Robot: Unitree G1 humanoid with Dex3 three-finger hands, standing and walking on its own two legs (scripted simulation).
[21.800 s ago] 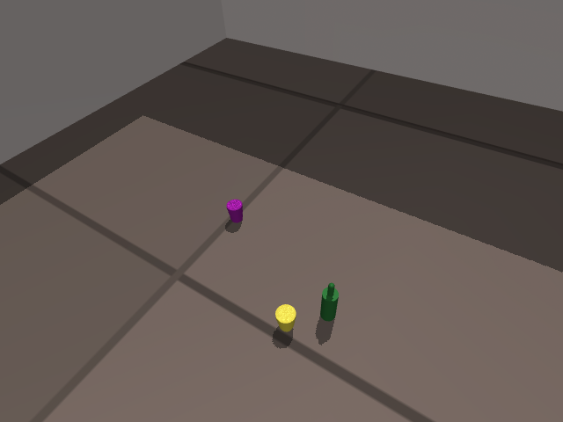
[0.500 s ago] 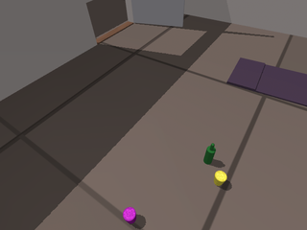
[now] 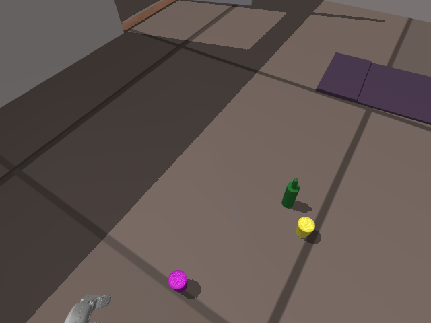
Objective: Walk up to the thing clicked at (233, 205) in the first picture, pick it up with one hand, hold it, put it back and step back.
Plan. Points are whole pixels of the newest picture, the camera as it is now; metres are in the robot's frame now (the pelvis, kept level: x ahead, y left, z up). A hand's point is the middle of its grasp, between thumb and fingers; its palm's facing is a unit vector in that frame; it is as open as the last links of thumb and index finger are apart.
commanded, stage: rise first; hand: left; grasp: from above
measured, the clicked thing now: (179, 282) +0.39 +0.20 -0.71
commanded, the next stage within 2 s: none
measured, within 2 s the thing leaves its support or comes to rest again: neither
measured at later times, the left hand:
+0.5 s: hand out of the picture +0.12 +0.26 -0.24, palm faces -0.26 -0.82 -0.52, open 14.1 cm
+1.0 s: hand (142, 313) +0.24 +0.26 -0.45, palm faces -0.47 -0.34 -0.81, open 13.9 cm
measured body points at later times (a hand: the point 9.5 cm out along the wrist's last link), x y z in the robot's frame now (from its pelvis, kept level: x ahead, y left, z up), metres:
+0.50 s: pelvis -0.02 +0.02 -0.10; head +0.09 +0.03 +0.34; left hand +0.14 +0.30 -0.21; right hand +0.16 -0.23 -0.19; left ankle +0.00 +0.14 -0.72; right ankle -0.03 -0.11 -0.72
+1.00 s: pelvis -0.09 +0.01 -0.29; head +0.10 +0.01 +0.11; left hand +0.26 +0.28 -0.40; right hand +0.05 -0.26 -0.43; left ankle +0.00 +0.14 -0.72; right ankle -0.03 -0.11 -0.72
